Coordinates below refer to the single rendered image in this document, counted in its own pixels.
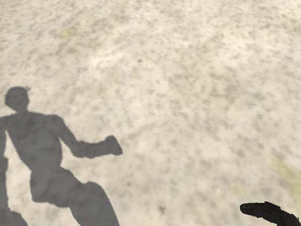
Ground robot right hand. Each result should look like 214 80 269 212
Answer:
240 202 301 226

